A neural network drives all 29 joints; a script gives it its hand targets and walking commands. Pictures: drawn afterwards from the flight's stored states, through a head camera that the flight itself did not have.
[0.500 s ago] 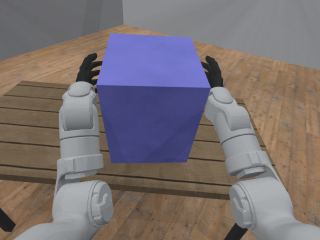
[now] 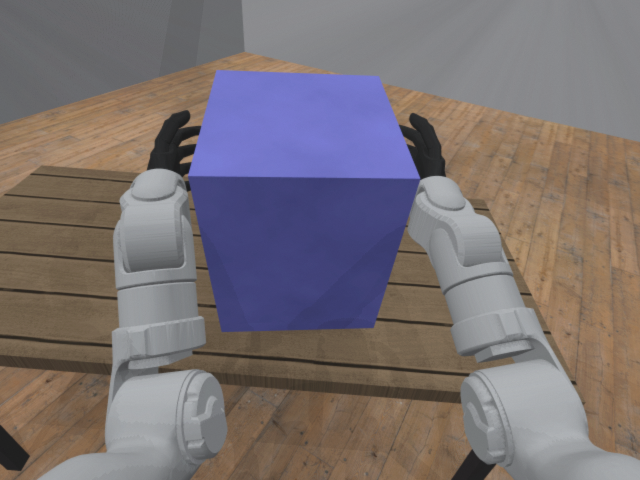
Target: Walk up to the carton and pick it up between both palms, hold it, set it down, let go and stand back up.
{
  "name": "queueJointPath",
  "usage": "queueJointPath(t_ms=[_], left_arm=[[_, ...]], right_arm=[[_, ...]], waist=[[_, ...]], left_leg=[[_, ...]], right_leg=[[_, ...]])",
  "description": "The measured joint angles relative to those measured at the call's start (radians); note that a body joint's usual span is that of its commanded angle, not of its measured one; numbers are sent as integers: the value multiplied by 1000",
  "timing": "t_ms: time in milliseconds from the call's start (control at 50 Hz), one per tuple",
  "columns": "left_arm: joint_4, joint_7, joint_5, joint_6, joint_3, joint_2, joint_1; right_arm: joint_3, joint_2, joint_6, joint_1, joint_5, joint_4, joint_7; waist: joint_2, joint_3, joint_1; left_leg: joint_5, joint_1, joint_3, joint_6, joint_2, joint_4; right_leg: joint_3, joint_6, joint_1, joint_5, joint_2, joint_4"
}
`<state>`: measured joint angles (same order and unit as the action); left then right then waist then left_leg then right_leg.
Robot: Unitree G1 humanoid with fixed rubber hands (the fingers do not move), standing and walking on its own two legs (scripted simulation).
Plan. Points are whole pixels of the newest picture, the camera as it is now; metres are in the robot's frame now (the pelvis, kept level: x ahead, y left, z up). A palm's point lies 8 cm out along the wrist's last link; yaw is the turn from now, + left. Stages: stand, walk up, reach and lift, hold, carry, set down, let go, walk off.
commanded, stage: hold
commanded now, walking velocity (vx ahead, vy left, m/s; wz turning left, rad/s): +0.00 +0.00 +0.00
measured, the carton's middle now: (299, 205) +0.39 +0.01 +0.19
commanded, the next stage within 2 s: none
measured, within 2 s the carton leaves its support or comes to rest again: neither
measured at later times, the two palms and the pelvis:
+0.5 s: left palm (169, 179) +0.36 +0.15 +0.25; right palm (428, 184) +0.35 -0.14 +0.25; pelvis -0.01 +0.00 +0.00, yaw +0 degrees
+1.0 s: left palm (172, 176) +0.36 +0.15 +0.25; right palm (428, 182) +0.36 -0.14 +0.24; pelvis +0.00 +0.00 +0.00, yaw +0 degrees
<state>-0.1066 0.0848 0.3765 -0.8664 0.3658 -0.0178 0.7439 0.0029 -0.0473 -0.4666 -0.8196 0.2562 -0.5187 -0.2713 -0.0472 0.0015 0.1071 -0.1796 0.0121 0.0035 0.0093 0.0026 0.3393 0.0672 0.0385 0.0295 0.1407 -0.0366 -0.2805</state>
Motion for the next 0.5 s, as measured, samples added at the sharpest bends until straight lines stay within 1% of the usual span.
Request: queueJointPath(t_ms=[320,500], left_arm=[[-19,0,5,2,3,3,17],[-33,2,12,7,11,-1,23]], right_arm=[[12,4,5,-10,-13,-20,8],[14,5,8,-13,-18,-34,10]], waist=[[-2,1,3],[-2,4,-3]], left_leg=[[6,-3,0,0,1,-3],[9,3,-3,0,0,-5]], right_leg=[[0,1,-4,-5,1,0],[-3,2,-3,-5,0,-5]])
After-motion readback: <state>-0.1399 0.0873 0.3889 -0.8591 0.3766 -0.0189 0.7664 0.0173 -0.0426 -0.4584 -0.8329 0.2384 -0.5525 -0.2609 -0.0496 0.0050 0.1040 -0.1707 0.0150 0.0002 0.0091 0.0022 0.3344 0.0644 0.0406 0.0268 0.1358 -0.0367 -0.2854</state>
